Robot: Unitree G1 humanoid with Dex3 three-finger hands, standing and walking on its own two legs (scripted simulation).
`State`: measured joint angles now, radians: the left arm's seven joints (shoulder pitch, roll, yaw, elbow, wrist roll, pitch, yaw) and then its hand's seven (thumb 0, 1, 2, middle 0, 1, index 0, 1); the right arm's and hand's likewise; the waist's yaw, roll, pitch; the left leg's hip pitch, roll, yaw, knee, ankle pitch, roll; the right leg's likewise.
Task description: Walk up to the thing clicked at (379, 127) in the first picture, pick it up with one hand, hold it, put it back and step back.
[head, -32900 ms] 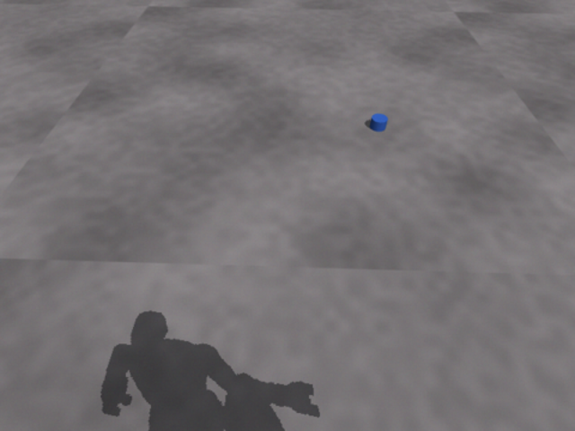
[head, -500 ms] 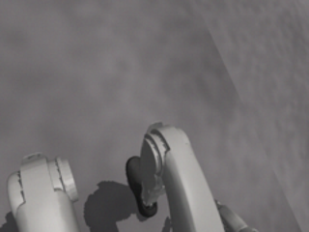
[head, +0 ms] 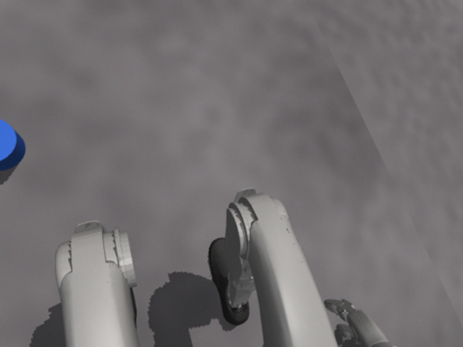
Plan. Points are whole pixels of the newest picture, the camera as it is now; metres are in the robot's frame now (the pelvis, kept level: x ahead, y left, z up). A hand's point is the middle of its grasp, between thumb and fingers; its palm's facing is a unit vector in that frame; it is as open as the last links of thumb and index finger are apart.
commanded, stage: withdraw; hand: left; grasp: from above
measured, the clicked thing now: out of the picture +0.50 +0.34 -0.32
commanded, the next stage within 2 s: home in 0.02 s
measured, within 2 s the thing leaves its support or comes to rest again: neither
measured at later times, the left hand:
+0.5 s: hand out of the picture +0.44 +0.36 -0.11, palm faces -0.36 -0.32 -0.88, open 10.8 cm
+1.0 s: hand out of the picture +0.29 +0.26 +0.11, palm faces +0.00 -0.89 -0.46, open 7.5 cm
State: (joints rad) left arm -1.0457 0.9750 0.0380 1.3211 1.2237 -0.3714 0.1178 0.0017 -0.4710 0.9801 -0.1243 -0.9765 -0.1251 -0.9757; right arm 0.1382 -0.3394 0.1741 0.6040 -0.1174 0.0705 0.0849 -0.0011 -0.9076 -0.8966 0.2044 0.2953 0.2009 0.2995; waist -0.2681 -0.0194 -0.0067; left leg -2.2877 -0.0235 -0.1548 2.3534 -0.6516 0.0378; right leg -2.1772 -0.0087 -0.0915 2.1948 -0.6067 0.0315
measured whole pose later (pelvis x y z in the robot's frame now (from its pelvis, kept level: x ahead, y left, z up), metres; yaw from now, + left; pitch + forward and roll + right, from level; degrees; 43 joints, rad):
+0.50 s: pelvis +0.01 +0.00 +0.02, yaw +2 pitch +36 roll -11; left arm -0.69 0.80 0.18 0.88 0.89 -0.15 0.02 0.00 0.19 0.88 -0.23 -0.53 -0.23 -0.54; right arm 0.21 -0.27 0.07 0.63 -0.05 0.08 0.11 0.00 -0.90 -0.89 0.21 0.29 0.20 0.30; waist -0.17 0.03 -0.08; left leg -2.24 -0.02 -0.13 2.27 -0.67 0.03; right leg -2.15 -0.02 -0.07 2.14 -0.63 0.05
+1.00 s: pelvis +0.03 -0.01 +0.21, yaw +8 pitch +28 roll -5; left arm -0.03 0.42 0.09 0.28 0.15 0.22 0.02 0.01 0.87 0.89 -0.21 -0.30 -0.21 -0.30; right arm 0.07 -0.23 0.03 0.53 0.04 -0.04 -0.02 0.01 -0.91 -0.90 0.20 0.29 0.20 0.30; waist -0.07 0.03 -0.19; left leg -1.53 0.00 -0.09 1.67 -0.63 0.00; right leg -1.48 -0.02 -0.06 1.58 -0.58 0.03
